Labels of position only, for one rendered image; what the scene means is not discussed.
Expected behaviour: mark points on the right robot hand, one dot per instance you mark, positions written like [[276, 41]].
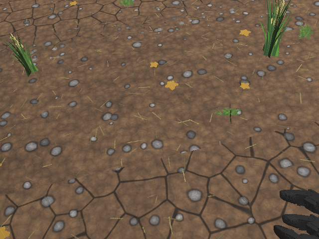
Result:
[[310, 200]]

